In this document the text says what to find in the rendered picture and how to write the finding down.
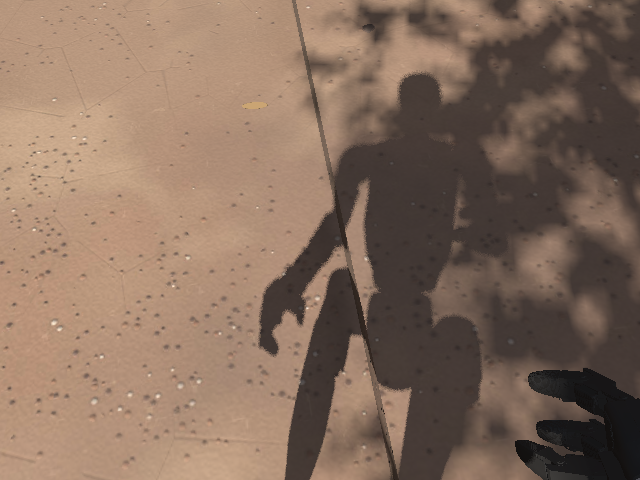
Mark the robot right hand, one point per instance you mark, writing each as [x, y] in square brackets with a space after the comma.
[611, 451]

